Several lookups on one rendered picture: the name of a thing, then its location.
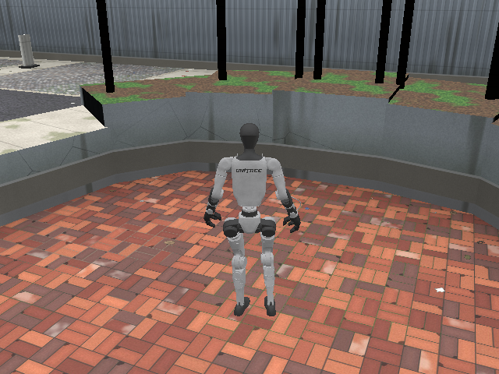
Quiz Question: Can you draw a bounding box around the right robot upper arm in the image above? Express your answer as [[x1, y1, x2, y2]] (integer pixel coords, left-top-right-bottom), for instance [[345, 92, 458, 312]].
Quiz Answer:
[[266, 157, 288, 201]]

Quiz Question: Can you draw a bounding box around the right robot forearm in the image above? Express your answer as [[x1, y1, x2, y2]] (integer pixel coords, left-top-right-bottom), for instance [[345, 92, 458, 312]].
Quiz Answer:
[[281, 189, 298, 218]]

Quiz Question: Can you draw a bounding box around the left robot upper arm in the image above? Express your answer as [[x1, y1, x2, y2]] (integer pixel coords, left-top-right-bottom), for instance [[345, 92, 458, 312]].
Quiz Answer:
[[211, 157, 233, 199]]

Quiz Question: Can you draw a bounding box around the left robot hand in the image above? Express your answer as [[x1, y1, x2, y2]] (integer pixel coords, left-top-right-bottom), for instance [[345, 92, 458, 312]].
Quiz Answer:
[[204, 212, 221, 228]]

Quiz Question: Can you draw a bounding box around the robot right thigh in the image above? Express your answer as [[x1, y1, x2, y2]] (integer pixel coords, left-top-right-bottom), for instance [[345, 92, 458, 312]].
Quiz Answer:
[[260, 217, 276, 266]]

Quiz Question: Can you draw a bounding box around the right robot hand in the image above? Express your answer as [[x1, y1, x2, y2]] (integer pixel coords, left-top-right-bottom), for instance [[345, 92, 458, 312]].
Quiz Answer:
[[283, 215, 301, 233]]

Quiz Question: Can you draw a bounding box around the robot right shin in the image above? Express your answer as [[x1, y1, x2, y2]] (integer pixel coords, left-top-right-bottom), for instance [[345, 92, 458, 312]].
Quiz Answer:
[[263, 252, 275, 306]]

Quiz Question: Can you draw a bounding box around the left robot forearm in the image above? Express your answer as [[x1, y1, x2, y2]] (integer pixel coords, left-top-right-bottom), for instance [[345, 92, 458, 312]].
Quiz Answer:
[[206, 187, 219, 214]]

